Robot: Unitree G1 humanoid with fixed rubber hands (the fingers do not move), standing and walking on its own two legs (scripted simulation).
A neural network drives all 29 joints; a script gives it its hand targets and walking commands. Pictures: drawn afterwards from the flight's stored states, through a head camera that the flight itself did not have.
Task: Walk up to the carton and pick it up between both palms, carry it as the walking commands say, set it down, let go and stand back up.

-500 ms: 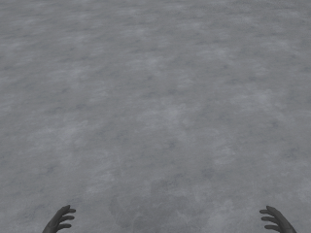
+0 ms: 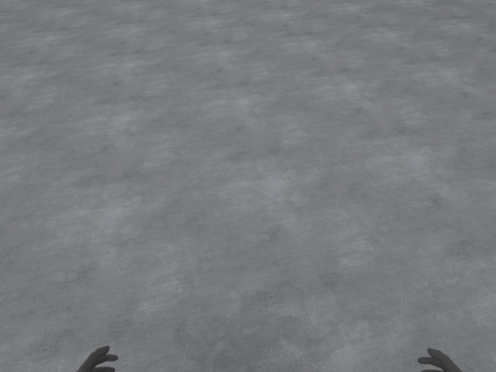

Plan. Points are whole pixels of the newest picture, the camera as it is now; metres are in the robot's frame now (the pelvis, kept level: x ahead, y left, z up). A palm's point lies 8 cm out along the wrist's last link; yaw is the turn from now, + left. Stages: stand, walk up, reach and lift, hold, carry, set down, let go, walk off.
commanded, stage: stand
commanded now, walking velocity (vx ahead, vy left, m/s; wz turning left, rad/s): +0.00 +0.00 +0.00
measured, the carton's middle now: out of the picture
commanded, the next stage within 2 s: walk up in 0.56 s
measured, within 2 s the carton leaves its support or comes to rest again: neither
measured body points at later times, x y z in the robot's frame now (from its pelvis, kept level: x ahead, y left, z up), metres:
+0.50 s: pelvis +0.00 +0.00 +0.01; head +0.00 +0.00 +0.46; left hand +0.11 +0.32 -0.10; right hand +0.11 -0.32 -0.11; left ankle +0.01 +0.12 -0.74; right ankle +0.01 -0.12 -0.74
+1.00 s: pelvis +0.01 +0.04 +0.00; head +0.03 +0.06 +0.45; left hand +0.03 +0.45 -0.07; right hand +0.26 -0.24 -0.06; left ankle +0.03 +0.23 -0.72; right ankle +0.01 -0.12 -0.74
